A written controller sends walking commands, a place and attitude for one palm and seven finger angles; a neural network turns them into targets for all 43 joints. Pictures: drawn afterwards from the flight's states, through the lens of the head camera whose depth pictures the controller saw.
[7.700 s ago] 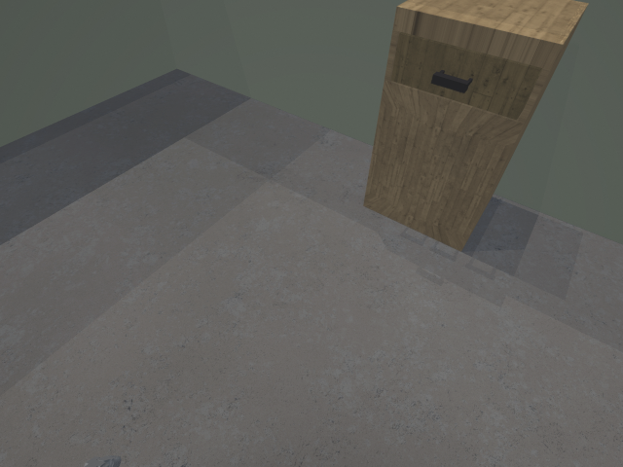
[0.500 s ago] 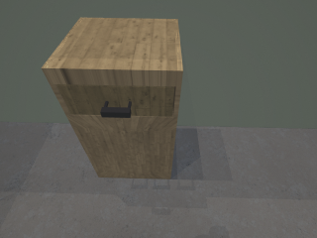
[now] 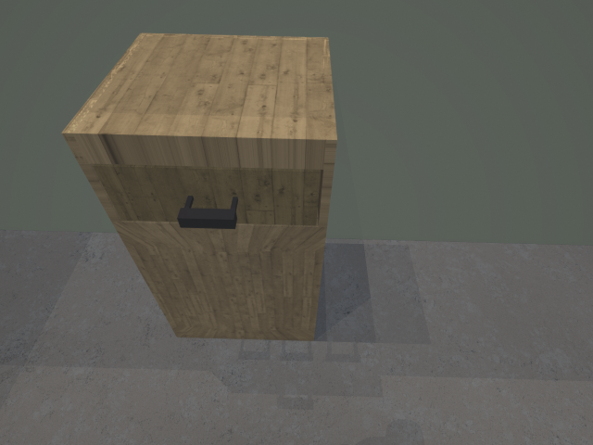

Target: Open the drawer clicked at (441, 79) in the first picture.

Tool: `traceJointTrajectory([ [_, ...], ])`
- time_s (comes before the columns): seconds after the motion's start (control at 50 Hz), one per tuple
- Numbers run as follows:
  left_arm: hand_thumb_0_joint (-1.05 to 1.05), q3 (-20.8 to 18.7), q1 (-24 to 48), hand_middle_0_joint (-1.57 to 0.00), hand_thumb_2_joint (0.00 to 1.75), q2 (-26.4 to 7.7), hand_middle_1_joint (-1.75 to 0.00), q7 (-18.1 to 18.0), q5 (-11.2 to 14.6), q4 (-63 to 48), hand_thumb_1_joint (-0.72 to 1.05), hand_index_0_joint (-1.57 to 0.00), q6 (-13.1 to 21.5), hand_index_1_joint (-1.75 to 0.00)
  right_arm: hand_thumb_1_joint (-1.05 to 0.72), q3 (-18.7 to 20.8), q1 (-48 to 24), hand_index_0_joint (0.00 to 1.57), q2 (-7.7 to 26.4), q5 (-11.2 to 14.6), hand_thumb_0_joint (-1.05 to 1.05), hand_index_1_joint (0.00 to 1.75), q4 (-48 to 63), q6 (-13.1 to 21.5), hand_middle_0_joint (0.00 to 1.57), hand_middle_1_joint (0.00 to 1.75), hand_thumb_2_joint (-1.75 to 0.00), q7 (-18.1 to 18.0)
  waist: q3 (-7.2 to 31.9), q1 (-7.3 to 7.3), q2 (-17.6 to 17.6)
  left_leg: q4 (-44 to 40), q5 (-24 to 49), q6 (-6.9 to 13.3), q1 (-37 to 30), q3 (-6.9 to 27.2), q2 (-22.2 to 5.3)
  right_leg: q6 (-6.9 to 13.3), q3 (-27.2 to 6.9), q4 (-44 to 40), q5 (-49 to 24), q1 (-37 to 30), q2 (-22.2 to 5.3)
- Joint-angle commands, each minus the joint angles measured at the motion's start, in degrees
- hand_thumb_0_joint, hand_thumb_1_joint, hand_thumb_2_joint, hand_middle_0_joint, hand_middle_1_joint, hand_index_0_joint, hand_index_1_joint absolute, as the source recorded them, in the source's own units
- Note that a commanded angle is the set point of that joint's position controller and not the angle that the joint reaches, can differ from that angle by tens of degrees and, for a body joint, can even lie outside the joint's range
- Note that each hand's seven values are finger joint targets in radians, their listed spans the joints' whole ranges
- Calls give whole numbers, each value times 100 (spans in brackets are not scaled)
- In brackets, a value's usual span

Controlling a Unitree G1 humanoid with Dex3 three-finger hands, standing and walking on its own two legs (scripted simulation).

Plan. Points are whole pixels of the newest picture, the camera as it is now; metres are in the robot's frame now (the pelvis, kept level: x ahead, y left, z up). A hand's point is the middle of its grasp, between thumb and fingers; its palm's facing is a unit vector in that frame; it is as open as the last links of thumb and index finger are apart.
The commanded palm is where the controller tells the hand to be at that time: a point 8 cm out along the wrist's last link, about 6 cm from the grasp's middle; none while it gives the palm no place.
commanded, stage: come to a stop and stand still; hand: left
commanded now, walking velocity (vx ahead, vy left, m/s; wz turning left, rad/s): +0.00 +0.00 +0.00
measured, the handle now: (210, 209) +0.55 +0.21 -0.06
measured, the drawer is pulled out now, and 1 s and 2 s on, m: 0.00 0.00 0.00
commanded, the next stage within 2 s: look again from close up in 0.28 s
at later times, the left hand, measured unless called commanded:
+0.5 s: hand out of the picture +0.00 +0.15 -0.18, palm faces +0.03 -0.98 -0.18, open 7.3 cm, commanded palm none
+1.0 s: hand out of the picture +0.01 +0.15 -0.16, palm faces -0.05 -0.97 -0.24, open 7.3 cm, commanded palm +0.11 +0.19 -0.06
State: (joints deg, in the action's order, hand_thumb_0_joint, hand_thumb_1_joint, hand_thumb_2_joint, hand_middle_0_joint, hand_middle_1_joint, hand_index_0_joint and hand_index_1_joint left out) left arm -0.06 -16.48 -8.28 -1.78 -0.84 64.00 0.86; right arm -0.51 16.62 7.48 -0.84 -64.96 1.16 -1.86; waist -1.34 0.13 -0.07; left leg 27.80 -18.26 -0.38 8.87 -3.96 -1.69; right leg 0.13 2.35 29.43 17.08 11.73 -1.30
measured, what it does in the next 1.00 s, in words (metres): stands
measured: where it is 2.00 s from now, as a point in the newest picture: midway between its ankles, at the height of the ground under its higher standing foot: outside the picture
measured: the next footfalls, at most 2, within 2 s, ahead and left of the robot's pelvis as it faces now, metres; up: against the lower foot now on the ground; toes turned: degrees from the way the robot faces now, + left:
none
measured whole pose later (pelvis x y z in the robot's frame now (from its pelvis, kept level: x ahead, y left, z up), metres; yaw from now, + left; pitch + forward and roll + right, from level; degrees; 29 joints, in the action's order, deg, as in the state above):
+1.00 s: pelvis +0.00 -0.02 +0.00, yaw -1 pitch +0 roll +0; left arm 3.4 -24.3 -9.0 -4.2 -4.1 45.8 -5.0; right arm -0.9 19.1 8.0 0.5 -61.3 3.3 -3.6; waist -1.6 -1.7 0.4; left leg 27.9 -19.0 -1.7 8.4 -4.2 -3.8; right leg 1.5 2.1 28.9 16.9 11.5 0.9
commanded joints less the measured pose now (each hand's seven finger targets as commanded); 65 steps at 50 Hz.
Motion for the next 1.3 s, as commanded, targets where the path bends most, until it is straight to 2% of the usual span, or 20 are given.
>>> traceJointTrajectory([
  [0.0, 0, -81, -365, -20, 90, -472, -30, -15, 2, -162, 90, -20, 61, -30, -90, 63, 430, 20, 510, 6, 0, 30, 110, 58, 20, 30, -90, -34, -237, -16, 20, -472, 1352, 228, 206, 376, -454, 218, -393, -404, -1555, -27, -441],
  [0.26, 0, -93, -418, -20, 90, -496, -30, -14, 7, -135, 90, -20, 71, -30, -90, 54, 437, 20, 518, 5, 0, 30, 65, 58, 20, 30, -90, -50, -132, -24, 0, -471, 1474, 204, 69, 329, -460, 243, -412, -449, -1806, -168, -454],
  [0.86, 0, -87, -600, -20, 90, -399, -30, -25, 12, -66, 90, -20, 103, -30, -90, 59, 551, 20, 370, 10, 0, 30, 13, 34, 20, 30, -90, -65, -218, -40, -36, -514, 1270, 147, 79, 287, -436, 279, -455, -642, -1820, -164, -446],
  [0.9, 0, -85, -586, -20, 90, -381, -30, -29, 7, -85, 90, -20, 90, -30, -90, 57, 550, 20, 360, 11, 0, 30, -6, 20, 20, 30, -90, -62, -353, -44, -4, -544, 1161, 142, 141, 295, -430, 272, -431, -678, -1614, -97, -426],
  [0.92, 0, -155, -1031, -20, 90, -716, -30, -274, -40, 162, 90, -20, 211, -30, -90, 169, -293, 20, 658, 75, 0, 30, 458, 62, 20, 30, -90, 3, -551, -312, -276, 927, 1227, -73, 807, -13, -402, -28, -967, -655, -4905, -71, -902],
  [0.94, 0, 637, 3419, -20, 89, -1964, -32, -173, -431, -8880, 88, -20, 1273, -32, -90, 36, -320, 20, 1509, 390, 0, 30, 2566, 1027, 20, 30, -90, -272, 2265, 237, 1469, -204, 2082, 301, -797, -19, 108, 293, -1196, -108, -3897, -624, -395],
  [0.96, 0, -23, 1124, -20, 88, -1828, -33, -729, -608, -7091, 85, -20, 689, -33, -90, 223, -627, 20, 1097, 314, 0, 30, 2060, 1484, 20, 30, -90, -541, 2316, -181, 2268, -276, 3363, 288, -995, 172, -36, 358, -608, 299, -2280, -431, -122],
  [0.98, 0, 437, -289, -21, 87, -891, -34, -1039, -607, -6397, 83, -21, -268, -34, -90, 302, -624, 20, 891, 525, 0, 30, 2146, 1690, 20, 30, -90, -518, 1292, -70, 1510, -307, 3378, 165, -375, 371, -180, 238, -143, 373, -1004, 342, 36],
  [1.0, 0, 922, -369, -21, 86, -151, -36, -1037, -805, -6364, 81, -21, -462, -36, -90, 293, -579, 20, 912, 528, 0, 30, 2090, 1771, 20, 30, -90, -476, 699, 0, 762, -94, 2927, 214, -27, 217, -156, 135, 50, 200, -1202, 583, 37],
  [1.02, 0, 1026, -17, -21, 85, -397, -37, -1102, -1217, -6910, 78, -21, -423, -37, -90, 335, -776, 20, 1126, 467, 0, 30, 2423, 1873, 20, 30, -90, -418, 317, 43, 252, 63, 2221, 243, 302, 360, -33, 144, -88, 136, -1291, 892, 37],
  [1.04, 0, 1031, -97, -21, 84, -632, -39, -1238, -1834, -7013, 76, -21, -365, -39, -90, 332, -691, 20, 1332, 272, 0, 30, 2493, 1863, 20, 30, -90, -381, 678, 178, -229, 255, 1828, 286, 413, 372, 48, 166, -96, 200, -1105, 1137, 78],
  [1.06, 0, 1227, -272, -21, 83, -521, -40, -1388, -2397, -6936, 74, -21, -360, -40, -90, 331, -619, 20, 1330, 124, 0, 30, 2699, 1793, 20, 30, -90, -319, 680, 208, -686, 440, 1536, 288, 692, 421, 113, 172, -43, 289, -799, 1440, 116],
  [1.08, 0, 1417, -278, -21, 82, -416, -42, -1541, -3022, -6881, 71, -21, -373, -42, -90, 358, -608, 20, 1356, 46, 0, 30, 3001, 1708, 20, 30, -90, -226, 784, 210, -726, 618, 1259, 252, 918, 431, 244, 185, -98, 368, -306, 1659, 143],
  [1.1, 0, 1322, -579, -22, 81, -497, -43, -1749, -3731, -6591, 69, -22, -394, -43, -90, 415, -685, 20, 1348, -86, 0, 30, 3231, 1529, 20, 30, -90, -151, 900, 103, -975, 756, 925, 196, 1099, 383, 342, 206, -112, 363, 273, 1814, 193],
  [1.14, 0, 1240, -1535, -22, 79, -451, -47, -2058, -4748, -6064, 64, -22, -367, -47, -90, 500, -1043, 20, 1382, -257, 0, 30, 3622, 1076, 20, 30, -90, 57, 511, -257, -1229, 829, 434, 119, 1704, 348, 410, 309, -311, 345, 659, 1898, 237],
  [1.16, 0, 1071, -1880, -22, 78, -521, -48, -2153, -5149, -5852, 62, -22, -322, -48, -90, 508, -1162, 20, 1359, -294, 0, 30, 3742, 795, 20, 30, -90, 172, 488, -431, -1361, 883, 379, 86, 2006, 293, 420, 364, -405, 447, 484, 1807, 226],
  [1.18, 0, 790, -1974, -22, 77, -760, -50, -2209, -5474, -5852, 60, -22, -246, -50, -90, 493, -1297, 20, 1321, -272, 0, 30, 3850, 528, 20, 30, -90, 299, 559, -642, -1328, 927, 417, 64, 2244, 248, 432, 419, -545, 569, 189, 1652, 185],
  [1.2, 0, 685, -1639, -22, 76, -920, -51, -2280, -5746, -6092, 57, -22, -149, -51, -90, 444, -1501, 20, 1285, -242, 0, 30, 4025, 296, 20, 30, -90, 384, 699, -720, -1353, 999, 384, 56, 2420, 196, 461, 424, -628, 720, 91, 1584, 134],
  [1.24, 0, 338, -1146, -23, 74, -1271, -54, -2485, -6168, -6458, 53, -23, -39, -54, -90, 409, -1704, 20, 1171, -196, 0, 30, 4262, 2, 20, 30, -90, 455, 1047, -837, -910, 1115, 336, 73, 2455, 94, 516, 433, -760, 879, 44, 1463, 102],
  [1.28, 0, 129, -388, -23, 72, -1558, -57, -2745, -6515, -6807, 48, -23, -77, -57, -90, 386, -1764, 20, 1100, -177, 0, 30, 4366, -233, 20, 30, -90, 459, 1333, -847, -339, 1240, 331, 75, 2268, 92, 566, 471, -885, 980, 189, 1596, 158],
])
